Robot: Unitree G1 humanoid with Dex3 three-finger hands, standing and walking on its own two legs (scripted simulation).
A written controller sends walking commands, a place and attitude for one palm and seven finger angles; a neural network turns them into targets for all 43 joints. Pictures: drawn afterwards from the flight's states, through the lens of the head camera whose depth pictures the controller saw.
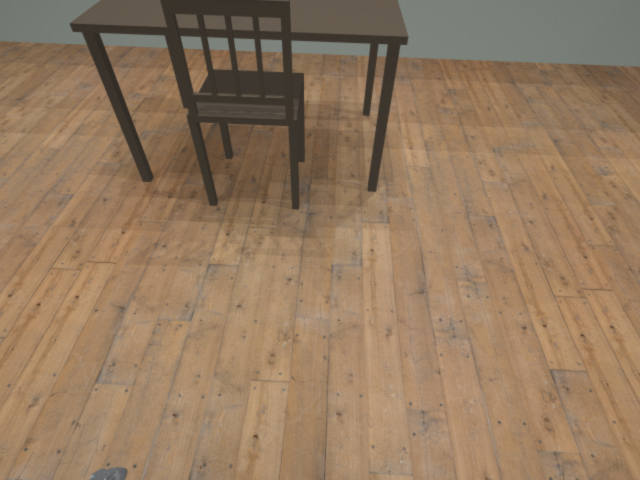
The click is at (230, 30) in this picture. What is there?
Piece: chair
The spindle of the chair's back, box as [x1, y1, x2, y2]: [224, 16, 240, 95]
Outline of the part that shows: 224,16 236,95 240,95 240,87 230,16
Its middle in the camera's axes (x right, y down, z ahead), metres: -0.30 -0.61 +1.31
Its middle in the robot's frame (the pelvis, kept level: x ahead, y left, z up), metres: +1.37 +0.37 -0.08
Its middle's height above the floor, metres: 0.68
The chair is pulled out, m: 0.00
